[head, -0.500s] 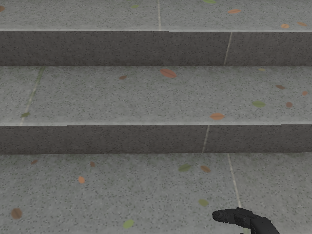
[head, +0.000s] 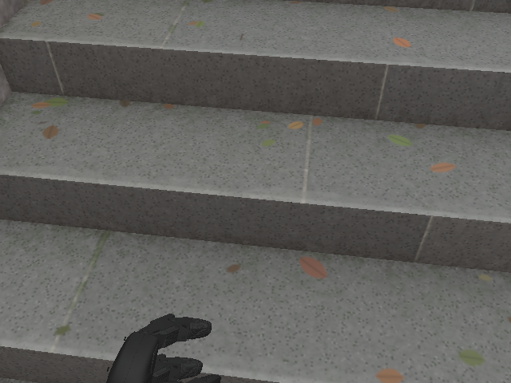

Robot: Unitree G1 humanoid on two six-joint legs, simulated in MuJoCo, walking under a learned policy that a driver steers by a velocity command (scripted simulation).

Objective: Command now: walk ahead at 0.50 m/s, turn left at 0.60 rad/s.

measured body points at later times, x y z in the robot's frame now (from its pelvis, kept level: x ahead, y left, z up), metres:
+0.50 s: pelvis +0.22 -0.06 +0.16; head +0.22 -0.06 +0.61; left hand +0.13 +0.10 +0.01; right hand +0.47 -0.19 +0.06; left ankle +0.32 +0.10 -0.48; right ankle +0.15 -0.14 -0.57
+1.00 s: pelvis +0.29 -0.07 +0.17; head +0.31 -0.08 +0.62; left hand +0.52 +0.09 +0.08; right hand +0.35 -0.31 +0.03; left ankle +0.32 +0.08 -0.57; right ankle +0.27 -0.21 -0.27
